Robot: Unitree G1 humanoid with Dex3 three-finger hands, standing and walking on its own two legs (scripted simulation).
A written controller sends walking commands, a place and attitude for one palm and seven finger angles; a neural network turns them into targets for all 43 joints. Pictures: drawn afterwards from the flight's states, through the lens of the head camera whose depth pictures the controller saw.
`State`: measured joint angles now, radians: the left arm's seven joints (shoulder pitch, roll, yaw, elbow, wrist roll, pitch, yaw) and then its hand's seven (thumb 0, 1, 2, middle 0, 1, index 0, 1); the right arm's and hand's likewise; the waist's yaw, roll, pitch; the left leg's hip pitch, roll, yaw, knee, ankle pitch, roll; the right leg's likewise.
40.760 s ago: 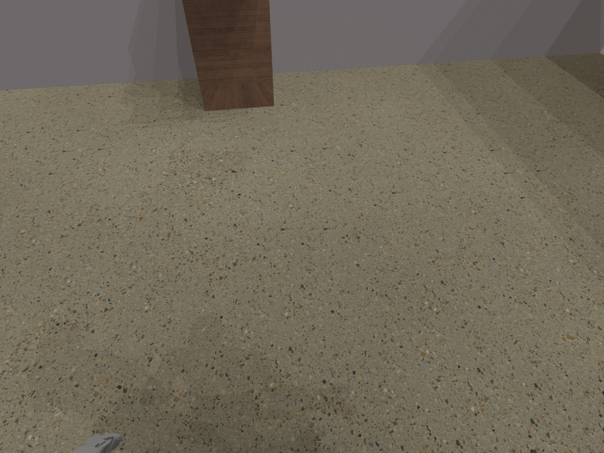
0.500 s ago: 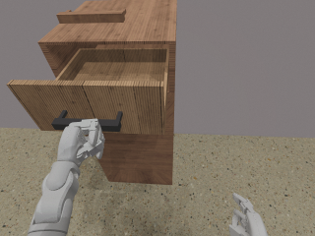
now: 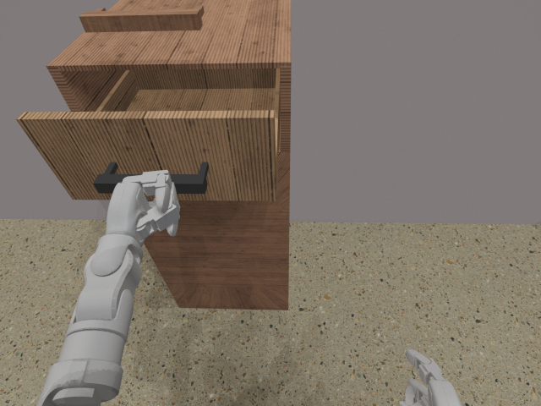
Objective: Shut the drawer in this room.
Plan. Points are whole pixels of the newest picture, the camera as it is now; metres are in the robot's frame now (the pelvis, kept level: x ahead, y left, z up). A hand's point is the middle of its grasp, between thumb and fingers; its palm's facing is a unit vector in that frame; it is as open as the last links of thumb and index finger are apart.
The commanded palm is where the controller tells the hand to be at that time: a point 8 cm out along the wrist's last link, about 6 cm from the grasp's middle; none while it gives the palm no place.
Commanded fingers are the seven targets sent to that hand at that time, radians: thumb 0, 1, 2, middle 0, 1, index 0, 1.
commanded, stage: push the drawer shut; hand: left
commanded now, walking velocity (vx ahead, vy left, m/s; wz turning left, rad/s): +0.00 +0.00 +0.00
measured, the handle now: (154, 175) +0.43 +0.22 +0.12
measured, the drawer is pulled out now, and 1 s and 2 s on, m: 0.15 0.02 0.00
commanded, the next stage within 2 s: pull the fist back off the drawer in 1.42 s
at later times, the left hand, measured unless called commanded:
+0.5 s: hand (181, 181) +0.41 +0.17 +0.13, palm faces +0.04 -1.00 -0.02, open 3.0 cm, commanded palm +0.40 +0.22 +0.12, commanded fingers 0.00 0.90 0.90 -1.40 -1.60 -1.40 -1.60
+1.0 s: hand (192, 153) +0.48 +0.17 +0.13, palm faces +0.04 -1.00 -0.01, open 2.9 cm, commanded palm +0.46 +0.22 +0.12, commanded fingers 0.00 0.90 0.90 -1.40 -1.60 -1.40 -1.60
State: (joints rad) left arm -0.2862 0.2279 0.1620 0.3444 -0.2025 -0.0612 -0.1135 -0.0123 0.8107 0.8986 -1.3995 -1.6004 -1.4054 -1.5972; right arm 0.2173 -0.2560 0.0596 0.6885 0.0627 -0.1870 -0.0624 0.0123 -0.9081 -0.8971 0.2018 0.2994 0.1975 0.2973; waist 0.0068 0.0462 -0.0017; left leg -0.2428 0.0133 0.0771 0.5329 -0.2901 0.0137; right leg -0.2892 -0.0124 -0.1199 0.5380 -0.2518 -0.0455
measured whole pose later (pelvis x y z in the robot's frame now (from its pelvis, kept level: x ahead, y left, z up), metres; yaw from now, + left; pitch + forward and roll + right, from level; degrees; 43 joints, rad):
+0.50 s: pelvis +0.00 +0.00 +0.00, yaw -1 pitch +3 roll +0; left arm -0.52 0.27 0.23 0.66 -0.18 -0.15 -0.13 -0.02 0.79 0.88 -1.40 -1.60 -1.40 -1.60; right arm 0.28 -0.27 0.04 0.69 0.06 -0.13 -0.05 0.01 -0.91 -0.90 0.20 0.30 0.20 0.30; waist -0.03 0.04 -0.01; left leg -0.30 0.02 0.09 0.54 -0.29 0.02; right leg -0.34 -0.01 -0.11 0.54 -0.24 -0.04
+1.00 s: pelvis +0.00 +0.01 -0.01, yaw -1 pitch +8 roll +0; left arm -0.85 0.37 0.32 1.08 -0.12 -0.26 -0.15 -0.03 0.82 0.90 -1.40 -1.60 -1.40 -1.60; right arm 0.36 -0.28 0.04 0.71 0.04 -0.09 -0.03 0.01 -0.91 -0.90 0.20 0.30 0.20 0.30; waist -0.10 0.03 -0.03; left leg -0.44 0.02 0.09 0.61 -0.32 0.03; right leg -0.48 -0.01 -0.10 0.59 -0.25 -0.04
